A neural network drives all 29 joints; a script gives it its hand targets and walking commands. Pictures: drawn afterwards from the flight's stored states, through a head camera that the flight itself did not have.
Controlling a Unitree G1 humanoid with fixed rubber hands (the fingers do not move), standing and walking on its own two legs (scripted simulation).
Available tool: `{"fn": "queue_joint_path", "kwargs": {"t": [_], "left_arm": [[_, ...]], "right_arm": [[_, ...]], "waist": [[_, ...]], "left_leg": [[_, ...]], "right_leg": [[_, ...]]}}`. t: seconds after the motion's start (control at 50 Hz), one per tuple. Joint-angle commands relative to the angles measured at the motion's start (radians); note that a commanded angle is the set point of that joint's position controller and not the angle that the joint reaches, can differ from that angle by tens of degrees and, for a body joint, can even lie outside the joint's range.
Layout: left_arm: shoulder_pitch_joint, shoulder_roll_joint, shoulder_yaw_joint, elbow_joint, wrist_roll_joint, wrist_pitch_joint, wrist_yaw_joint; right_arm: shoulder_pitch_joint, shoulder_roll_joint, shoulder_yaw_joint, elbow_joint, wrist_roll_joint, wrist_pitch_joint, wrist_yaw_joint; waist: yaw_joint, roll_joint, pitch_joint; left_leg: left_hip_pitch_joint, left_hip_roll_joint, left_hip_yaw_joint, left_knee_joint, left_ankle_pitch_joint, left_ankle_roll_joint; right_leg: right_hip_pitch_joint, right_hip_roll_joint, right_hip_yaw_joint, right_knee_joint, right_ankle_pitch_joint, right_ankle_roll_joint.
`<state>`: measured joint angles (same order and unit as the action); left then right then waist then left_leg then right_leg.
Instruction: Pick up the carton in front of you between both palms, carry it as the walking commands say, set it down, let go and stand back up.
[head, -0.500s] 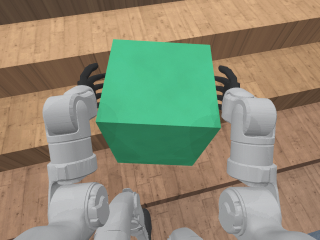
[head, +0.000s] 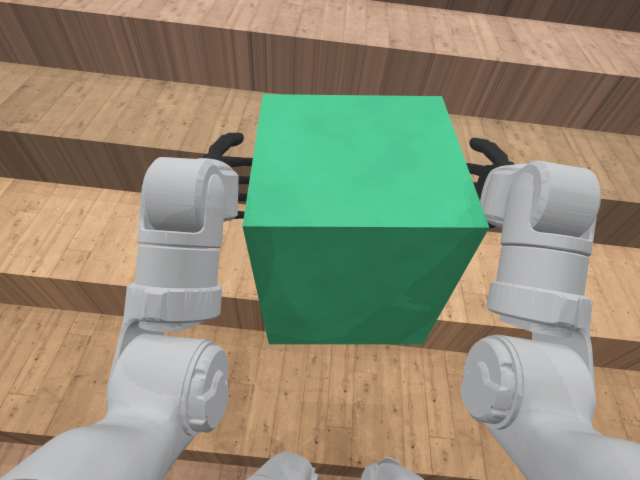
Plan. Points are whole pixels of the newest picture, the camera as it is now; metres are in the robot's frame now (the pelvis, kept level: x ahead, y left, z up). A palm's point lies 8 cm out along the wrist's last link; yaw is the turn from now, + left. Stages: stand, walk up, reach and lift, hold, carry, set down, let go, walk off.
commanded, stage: carry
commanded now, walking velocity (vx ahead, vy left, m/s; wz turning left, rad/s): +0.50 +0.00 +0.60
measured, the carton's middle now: (349, 229) +0.40 +0.05 +0.09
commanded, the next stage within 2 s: none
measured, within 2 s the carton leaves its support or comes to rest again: neither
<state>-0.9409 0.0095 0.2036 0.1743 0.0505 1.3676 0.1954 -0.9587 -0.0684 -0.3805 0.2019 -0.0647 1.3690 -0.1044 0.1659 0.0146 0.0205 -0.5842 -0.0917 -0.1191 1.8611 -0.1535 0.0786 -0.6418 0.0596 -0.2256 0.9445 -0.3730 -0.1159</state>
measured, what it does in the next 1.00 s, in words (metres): climbs: left foot 0.17 m higher, then right foot 0.17 m higher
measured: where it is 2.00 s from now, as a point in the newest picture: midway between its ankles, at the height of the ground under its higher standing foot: (371, 23)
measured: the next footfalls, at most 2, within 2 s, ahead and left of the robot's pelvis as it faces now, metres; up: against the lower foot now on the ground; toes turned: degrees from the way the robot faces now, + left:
left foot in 0.36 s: +0.41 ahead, +0.23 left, +0.17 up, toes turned +18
right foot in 0.78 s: +0.70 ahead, +0.08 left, +0.34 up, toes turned +9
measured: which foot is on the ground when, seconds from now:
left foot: up 0.00-0.34, down 0.36-0.84, up 0.86-1.00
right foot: down 0.00-0.36, up 0.38-0.76, down 0.78-1.00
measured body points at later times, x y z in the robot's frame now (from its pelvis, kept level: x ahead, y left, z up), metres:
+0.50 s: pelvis +0.31 +0.12 +0.17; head +0.35 +0.10 +0.62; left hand +0.69 +0.32 +0.31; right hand +0.71 +0.02 +0.29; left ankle +0.37 +0.21 -0.50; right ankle +0.23 -0.02 -0.33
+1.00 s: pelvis +0.64 +0.15 +0.39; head +0.68 +0.20 +0.83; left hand +0.99 +0.42 +0.54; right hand +1.08 +0.13 +0.56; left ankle +0.58 +0.25 -0.13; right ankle +0.66 +0.07 -0.32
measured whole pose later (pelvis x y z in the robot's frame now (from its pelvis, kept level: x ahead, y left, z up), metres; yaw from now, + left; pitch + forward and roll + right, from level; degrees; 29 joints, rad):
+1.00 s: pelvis +0.64 +0.15 +0.39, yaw +6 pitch +3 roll -4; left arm -1.02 0.05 0.16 0.22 -0.07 1.36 0.26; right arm -0.97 -0.04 -0.47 0.12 -0.13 1.39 -0.06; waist 0.24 -0.02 0.05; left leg -0.82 -0.05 -0.07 1.84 -0.38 0.07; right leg -0.40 0.15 -0.04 0.68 -0.34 -0.11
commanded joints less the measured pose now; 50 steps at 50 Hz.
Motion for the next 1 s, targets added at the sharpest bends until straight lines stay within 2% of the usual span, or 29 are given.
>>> {"fn": "queue_joint_path", "kwargs": {"t": [0.0, 0.08, 0.1, 0.16, 0.22, 0.26, 0.3, 0.32, 0.34, 0.36, 0.38, 0.4, 0.44, 0.48, 0.54, 0.56, 0.62, 0.68, 0.72, 0.76, 0.78, 0.8, 0.82, 0.84, 0.86, 0.9, 0.92, 0.94, 0.98], "left_arm": [[-1.114, -1.223, -0.597, -0.274, -0.645, -0.039, -0.284], [-1.056, -1.188, -0.512, -0.134, -0.641, -0.032, -0.313], [-1.024, -1.169, -0.476, -0.084, -0.615, -0.026, -0.317], [-0.937, -1.122, -0.369, 0.054, -0.536, -0.01, -0.327], [-0.938, -1.078, -0.3, 0.109, -0.488, 0.001, -0.34], [-0.976, -1.067, -0.273, 0.122, -0.471, 0.013, -0.339], [-0.927, -1.028, -0.241, 0.138, -0.432, 0.023, -0.329], [-0.896, -1.026, -0.254, 0.11, -0.405, 0.025, -0.317], [-0.868, -0.981, -0.216, 0.11, -0.364, 0.02, -0.31], [-0.813, -0.957, -0.19, 0.123, -0.305, 0.009, -0.301], [-0.758, -0.932, -0.14, 0.14, -0.249, -0.012, -0.295], [-0.715, -0.858, -0.108, 0.173, -0.196, -0.028, -0.285], [-0.743, -0.894, -0.128, 0.117, -0.177, -0.043, -0.272], [-0.794, -0.892, -0.173, 0.031, -0.198, -0.048, -0.265], [-0.739, -0.934, -0.27, -0.012, -0.242, -0.036, -0.261], [-0.702, -0.953, -0.299, -0.018, -0.257, -0.03, -0.262], [-0.667, -1.0, -0.386, -0.029, -0.298, -0.011, -0.259], [-0.721, -0.993, -0.47, -0.067, -0.347, -0.008, -0.249], [-0.722, -1.019, -0.501, -0.018, -0.388, 0.003, -0.239], [-0.736, -1.062, -0.529, -0.033, -0.445, -0.003, -0.236], [-0.825, -1.086, -0.546, -0.082, -0.476, -0.011, -0.235], [-0.858, -1.113, -0.564, -0.099, -0.512, -0.021, -0.238], [-0.919, -1.174, -0.577, -0.12, -0.555, -0.039, -0.245], [-0.95, -1.175, -0.6, -0.112, -0.583, -0.054, -0.254], [-0.98, -1.197, -0.606, -0.152, -0.608, -0.063, -0.266], [-1.13, -1.209, -0.595, -0.283, -0.656, -0.077, -0.277], [-1.151, -1.21, -0.587, -0.302, -0.67, -0.071, -0.277], [-1.15, -1.207, -0.573, -0.279, -0.68, -0.061, -0.276], [-1.097, -1.183, -0.537, -0.189, -0.668, -0.036, -0.277]], "right_arm": [[-0.757, 0.884, 0.41, -0.111, 0.256, -0.004, 0.176], [-0.659, 0.798, 0.38, -0.001, 0.155, -0.007, 0.134], [-0.648, 0.804, 0.379, 0.032, 0.149, 0.0, 0.131], [-0.668, 0.848, 0.385, 0.138, 0.159, 0.022, 0.124], [-0.728, 0.889, 0.4, 0.183, 0.199, 0.029, 0.113], [-0.791, 0.943, 0.44, 0.179, 0.257, 0.035, 0.111], [-0.785, 1.051, 0.462, 0.197, 0.322, 0.04, 0.119], [-0.773, 1.115, 0.485, 0.192, 0.359, 0.04, 0.127], [-0.864, 1.168, 0.522, 0.117, 0.41, 0.027, 0.137], [-0.908, 1.222, 0.555, 0.093, 0.474, 0.016, 0.152], [-0.934, 1.254, 0.601, 0.078, 0.53, -0.014, 0.168], [-0.985, 1.324, 0.627, 0.043, 0.6, -0.031, 0.189], [-1.119, 1.365, 0.694, -0.12, 0.663, -0.076, 0.21], [-1.146, 1.38, 0.704, -0.21, 0.67, -0.099, 0.218], [-1.004, 1.346, 0.692, -0.229, 0.625, -0.097, 0.203], [-0.941, 1.316, 0.675, -0.23, 0.592, -0.088, 0.194], [-0.782, 1.225, 0.652, -0.203, 0.49, -0.061, 0.176], [-0.752, 1.143, 0.649, -0.192, 0.452, -0.036, 0.187], [-0.717, 1.074, 0.599, -0.141, 0.404, -0.007, 0.194], [-0.687, 1.029, 0.564, -0.097, 0.361, 0.01, 0.203], [-0.702, 1.042, 0.554, -0.081, 0.354, 0.014, 0.209], [-0.692, 1.021, 0.526, -0.084, 0.34, 0.005, 0.206], [-0.678, 0.95, 0.497, -0.086, 0.284, -0.012, 0.196], [-0.616, 0.928, 0.453, -0.013, 0.249, -0.012, 0.194], [-0.576, 0.886, 0.413, 0.004, 0.229, -0.026, 0.191], [-0.76, 0.872, 0.388, -0.119, 0.225, -0.026, 0.183], [-0.78, 0.851, 0.392, -0.128, 0.218, -0.024, 0.175], [-0.786, 0.809, 0.387, -0.134, 0.21, -0.02, 0.166], [-0.714, 0.773, 0.386, -0.052, 0.187, -0.01, 0.15]], "waist": [[-0.098, 0.099, -0.532], [-0.069, 0.045, -0.477], [-0.033, -0.041, -0.473], [-0.001, -0.101, -0.416], [-0.088, -0.087, -0.232], [-0.135, -0.122, -0.196], [-0.239, -0.36, -0.433], [-0.32, -0.411, -0.551], [-0.405, -0.41, -0.663], [-0.39, -0.307, -0.646], [-0.31, 0.193, -0.741], [-0.288, 0.089, -0.858], [-0.253, -0.034, -0.73], [-0.228, -0.027, -0.589], [-0.254, -0.081, -0.573], [-0.295, -0.014, -0.57], [-0.332, 0.018, -0.516], [-0.213, 0.012, -0.357], [-0.138, 0.186, -0.414], [0.026, 0.332, -0.633], [0.086, 0.265, -0.726], [0.119, 0.218, -0.787], [-0.001, 0.073, -0.675], [-0.041, -0.19, -0.841], [-0.026, -0.061, -0.921], [0.001, 0.037, -0.651], [-0.052, 0.016, -0.577], [-0.038, 0.041, -0.544], [-0.033, 0.083, -0.516]], "left_leg": [[-0.326, 0.092, -0.063, 0.074, -0.012, 0.059], [-0.428, 0.105, 0.095, -0.045, -0.145, 0.055], [-0.559, 0.103, 0.112, 0.087, -0.204, 0.061], [-0.967, 0.13, 0.036, 0.336, -0.39, 0.074], [-0.879, 0.183, 0.112, 0.038, -0.366, 0.042], [-0.222, 0.167, 0.391, -0.527, -0.271, 0.055], [0.02, 0.022, 0.492, -0.493, -0.156, 0.132], [0.101, -0.03, 0.488, -0.591, -0.173, 0.139], [0.293, -0.086, 0.385, -0.906, -0.11, 0.132], [0.437, -0.074, 0.113, -1.183, -0.118, 0.114], [0.685, 0.267, -0.617, -1.392, 0.301, 0.308], [0.71, 0.297, -0.758, -1.405, 0.339, 0.371], [0.582, 0.265, -0.579, -1.324, 0.141, 0.297], [0.513, 0.272, -0.424, -1.349, -0.007, 0.239], [0.677, 0.369, -0.313, -1.403, 0.158, 0.227], [0.77, 0.408, -0.3, -1.429, 0.226, 0.253], [1.068, 0.477, -0.233, -1.478, 0.18, 0.216], [0.633, 0.304, 0.103, -1.747, 0.067, 0.106], [0.26, 0.206, 0.351, -1.74, 0.896, 0.115], [0.477, 0.267, 0.398, -1.42, 1.716, 0.108], [0.644, 0.255, 0.417, -1.108, 1.917, 0.067], [0.614, 0.167, 0.439, -0.725, 1.937, -0.062], [0.37, 0.135, 0.281, -0.481, 0.522, -0.076], [-0.042, -0.046, 0.071, 0.075, -0.143, -0.16], [-0.19, -0.018, -0.05, 0.253, -0.109, -0.093], [-0.382, 0.04, -0.064, 0.143, -0.233, -0.022], [-0.389, 0.093, -0.106, 0.036, -0.215, 0.005], [-0.417, 0.104, -0.102, -0.01, -0.228, 0.015], [-0.507, 0.109, -0.024, -0.071, -0.397, 0.004]], "right_leg": [[0.657, -0.315, 0.689, -0.479, 0.115, -0.099], [0.755, -0.369, 0.465, -0.564, 0.478, -0.114], [0.826, -0.408, 0.457, -0.587, 0.513, -0.138], [1.075, -0.476, 0.441, -0.617, 0.349, -0.119], [0.821, -0.369, 0.199, -0.78, 0.095, -0.009], [0.326, -0.239, -0.08, -1.012, 0.455, -0.051], [0.531, -0.311, -0.135, -0.693, 1.731, -0.075], [0.66, -0.328, -0.157, -0.461, 2.018, -0.033], [0.698, -0.295, -0.135, -0.112, 2.024, 0.014], [0.514, -0.231, -0.02, 0.193, 1.26, 0.079], [0.102, -0.004, 0.112, 0.73, 0.196, 0.188], [0.031, 0.0, 0.356, 1.031, 0.182, 0.163], [-0.097, -0.043, 0.364, 1.087, 0.209, 0.097], [-0.224, -0.083, 0.357, 1.022, 0.14, 0.044], [-0.41, -0.115, 0.274, 0.964, 0.028, -0.007], [-0.535, -0.097, 0.24, 1.112, -0.026, -0.025], [-0.981, -0.095, 0.321, 1.361, -0.286, -0.061], [-0.597, -0.124, 0.081, 0.797, -0.172, -0.028], [0.024, -0.028, -0.033, 0.44, 0.085, -0.051], [0.213, 0.089, -0.148, 0.341, 0.141, -0.061], [0.274, 0.163, -0.149, 0.127, 0.166, -0.063], [0.48, 0.192, -0.052, -0.267, 0.338, -0.075], [0.582, 0.056, 0.264, -0.536, 0.576, -0.11], [0.952, -0.226, 0.804, -0.289, 1.512, -0.362], [0.998, -0.249, 0.972, -0.368, 1.119, -0.4], [0.84, -0.207, 0.912, -0.392, 0.542, -0.273], [0.781, -0.206, 0.841, -0.401, 0.497, -0.23], [0.746, -0.202, 0.782, -0.397, 0.362, -0.203], [0.804, -0.28, 0.782, -0.454, 0.559, -0.215]]}}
